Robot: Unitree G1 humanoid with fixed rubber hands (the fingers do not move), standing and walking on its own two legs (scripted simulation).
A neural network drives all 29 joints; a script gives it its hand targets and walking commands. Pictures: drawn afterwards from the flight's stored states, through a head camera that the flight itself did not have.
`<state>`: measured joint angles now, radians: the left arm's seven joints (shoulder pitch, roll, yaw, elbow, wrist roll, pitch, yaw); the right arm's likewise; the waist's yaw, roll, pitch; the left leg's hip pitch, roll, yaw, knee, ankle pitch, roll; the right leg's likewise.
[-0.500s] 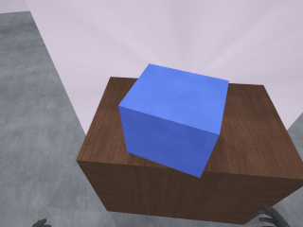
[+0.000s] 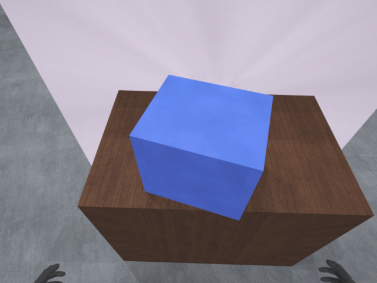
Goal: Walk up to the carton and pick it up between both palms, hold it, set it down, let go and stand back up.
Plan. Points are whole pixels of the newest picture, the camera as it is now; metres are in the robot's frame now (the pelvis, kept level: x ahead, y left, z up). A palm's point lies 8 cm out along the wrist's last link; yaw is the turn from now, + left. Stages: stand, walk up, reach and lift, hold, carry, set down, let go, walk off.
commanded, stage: walk up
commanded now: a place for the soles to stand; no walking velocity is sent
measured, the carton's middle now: (203, 147) +0.45 -0.03 -0.01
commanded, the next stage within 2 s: none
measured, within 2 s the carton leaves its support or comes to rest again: neither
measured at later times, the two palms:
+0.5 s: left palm out of the picture +0.12 +0.32 -0.10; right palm out of the picture +0.10 -0.33 -0.09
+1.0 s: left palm out of the picture +0.14 +0.32 -0.10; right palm out of the picture +0.09 -0.33 -0.09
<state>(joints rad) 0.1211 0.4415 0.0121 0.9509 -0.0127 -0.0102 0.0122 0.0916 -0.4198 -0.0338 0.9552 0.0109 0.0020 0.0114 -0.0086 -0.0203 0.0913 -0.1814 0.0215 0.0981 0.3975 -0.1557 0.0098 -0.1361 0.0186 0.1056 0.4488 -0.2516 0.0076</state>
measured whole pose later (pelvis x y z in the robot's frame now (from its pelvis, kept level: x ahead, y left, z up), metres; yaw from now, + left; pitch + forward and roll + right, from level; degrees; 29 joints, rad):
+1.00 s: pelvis +0.01 +0.01 +0.00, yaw -4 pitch -3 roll +1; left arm 0.12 0.43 0.03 0.95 -0.01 0.01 0.02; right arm 0.10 -0.43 -0.05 0.95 0.01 0.01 0.01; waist -0.02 -0.02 0.09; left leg -0.19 0.05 0.17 0.45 -0.21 0.02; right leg -0.16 0.04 0.18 0.49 -0.27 0.02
